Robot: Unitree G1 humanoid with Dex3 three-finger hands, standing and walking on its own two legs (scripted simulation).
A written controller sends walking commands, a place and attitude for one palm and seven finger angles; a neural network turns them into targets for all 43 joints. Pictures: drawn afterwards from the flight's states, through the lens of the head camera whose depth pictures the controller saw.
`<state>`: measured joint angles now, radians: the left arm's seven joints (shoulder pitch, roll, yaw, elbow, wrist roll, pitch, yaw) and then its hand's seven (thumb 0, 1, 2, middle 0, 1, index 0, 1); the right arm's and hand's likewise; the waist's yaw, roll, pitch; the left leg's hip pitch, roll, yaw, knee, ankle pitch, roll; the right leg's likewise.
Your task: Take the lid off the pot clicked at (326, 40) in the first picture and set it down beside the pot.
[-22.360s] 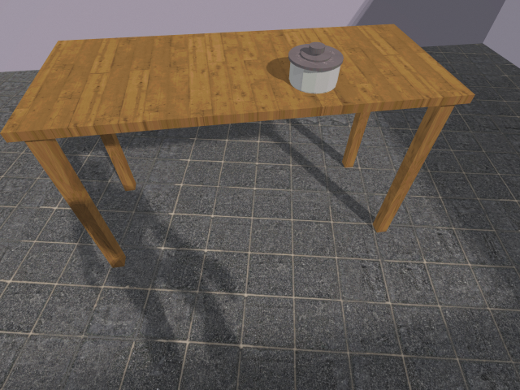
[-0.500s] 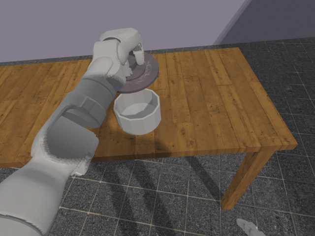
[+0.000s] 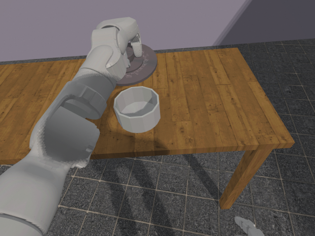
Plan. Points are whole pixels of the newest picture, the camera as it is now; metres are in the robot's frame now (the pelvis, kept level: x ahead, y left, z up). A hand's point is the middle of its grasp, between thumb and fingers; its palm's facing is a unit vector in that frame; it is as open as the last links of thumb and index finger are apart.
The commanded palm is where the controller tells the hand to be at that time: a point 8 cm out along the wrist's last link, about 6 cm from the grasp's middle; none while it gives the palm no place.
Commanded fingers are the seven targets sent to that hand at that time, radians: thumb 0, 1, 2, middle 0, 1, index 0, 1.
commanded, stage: move the lid sideways beside the pot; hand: left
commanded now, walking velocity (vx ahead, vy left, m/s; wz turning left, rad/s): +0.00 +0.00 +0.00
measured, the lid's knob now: (125, 54) +0.51 +0.07 +0.22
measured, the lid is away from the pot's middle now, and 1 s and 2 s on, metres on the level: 0.00 0.12 0.24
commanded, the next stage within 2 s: none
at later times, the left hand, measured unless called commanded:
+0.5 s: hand (98, 60) +0.47 +0.13 +0.23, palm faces -0.23 -0.06 -0.97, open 7.0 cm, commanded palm +0.46 +0.13 +0.31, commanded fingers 0.00 0.62 1.04 -0.82 -1.04 -0.93 -1.05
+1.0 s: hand (80, 58) +0.48 +0.17 +0.23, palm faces -0.22 -0.07 -0.97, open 7.0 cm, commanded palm +0.46 +0.19 +0.31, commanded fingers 0.00 0.62 1.04 -0.82 -1.04 -0.93 -1.05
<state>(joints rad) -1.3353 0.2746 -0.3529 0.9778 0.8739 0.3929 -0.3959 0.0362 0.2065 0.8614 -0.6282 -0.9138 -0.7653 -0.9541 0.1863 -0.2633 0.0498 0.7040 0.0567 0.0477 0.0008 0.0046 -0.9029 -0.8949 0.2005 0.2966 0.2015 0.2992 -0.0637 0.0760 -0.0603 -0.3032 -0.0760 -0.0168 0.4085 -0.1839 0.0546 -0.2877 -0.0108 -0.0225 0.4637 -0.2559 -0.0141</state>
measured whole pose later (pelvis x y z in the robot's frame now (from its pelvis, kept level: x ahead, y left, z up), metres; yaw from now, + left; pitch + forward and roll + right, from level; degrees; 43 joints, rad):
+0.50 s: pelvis +0.00 +0.00 +0.00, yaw +0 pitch +3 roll +0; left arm -1.23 0.41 -0.31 0.87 0.89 0.33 -0.48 0.04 0.21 0.86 -0.63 -0.91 -0.77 -0.96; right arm 0.19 -0.27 0.04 0.67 0.07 0.04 -0.02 0.01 -0.90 -0.89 0.20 0.30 0.20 0.30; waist -0.06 0.07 -0.04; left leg -0.27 -0.07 -0.02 0.40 -0.19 0.06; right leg -0.25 -0.01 -0.03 0.44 -0.25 -0.01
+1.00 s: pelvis +0.01 +0.01 +0.00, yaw +0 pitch +5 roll +0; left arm -1.22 0.50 -0.25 0.86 0.92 0.28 -0.50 0.04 0.21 0.86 -0.63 -0.91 -0.77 -0.96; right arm 0.22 -0.28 0.04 0.68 0.06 0.08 -0.01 0.00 -0.90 -0.89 0.20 0.30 0.20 0.30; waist -0.07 0.07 -0.03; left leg -0.29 -0.08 -0.02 0.40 -0.19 0.07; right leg -0.26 -0.02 -0.02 0.42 -0.24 0.00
